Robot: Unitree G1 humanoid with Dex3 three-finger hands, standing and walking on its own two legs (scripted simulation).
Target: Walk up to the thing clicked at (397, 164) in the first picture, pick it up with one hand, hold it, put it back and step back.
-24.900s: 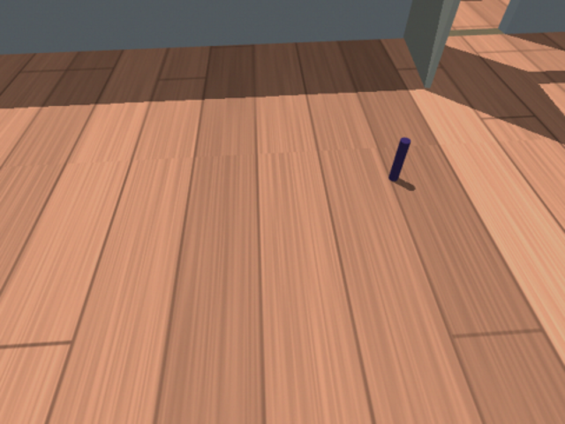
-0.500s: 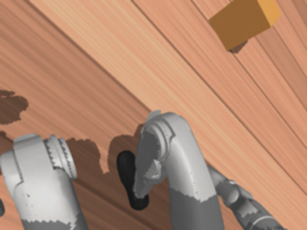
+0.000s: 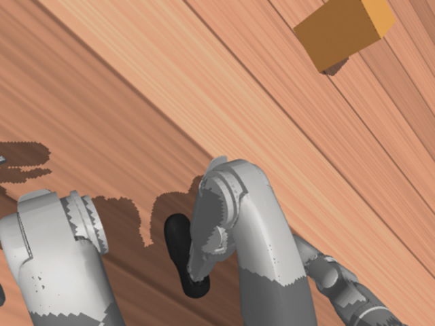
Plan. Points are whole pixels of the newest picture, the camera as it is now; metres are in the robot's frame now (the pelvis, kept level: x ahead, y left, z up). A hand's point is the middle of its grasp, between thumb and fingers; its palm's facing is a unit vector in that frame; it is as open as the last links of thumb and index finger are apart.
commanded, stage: withdraw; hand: left
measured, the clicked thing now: out of the picture +0.42 +0.30 -0.17
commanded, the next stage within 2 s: rise in 0.26 s
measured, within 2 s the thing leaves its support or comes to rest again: neither
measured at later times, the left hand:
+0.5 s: hand out of the picture +0.38 +0.40 -0.05, palm faces +0.38 -0.91 -0.18, open 17.5 cm
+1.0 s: hand out of the picture +0.27 +0.36 +0.12, palm faces +0.33 -0.81 -0.48, open 17.3 cm
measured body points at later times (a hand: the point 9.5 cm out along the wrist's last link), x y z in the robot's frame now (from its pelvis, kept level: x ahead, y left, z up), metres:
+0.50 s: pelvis +0.00 +0.00 +0.03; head +0.20 +0.14 +0.41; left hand +0.36 +0.45 -0.03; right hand +0.21 -0.24 -0.04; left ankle +0.08 +0.12 -0.25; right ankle +0.14 -0.11 -0.25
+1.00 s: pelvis +0.03 -0.01 +0.21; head +0.21 +0.05 +0.61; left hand +0.25 +0.40 +0.15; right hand +0.24 -0.23 +0.08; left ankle +0.08 +0.12 -0.25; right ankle +0.13 -0.11 -0.25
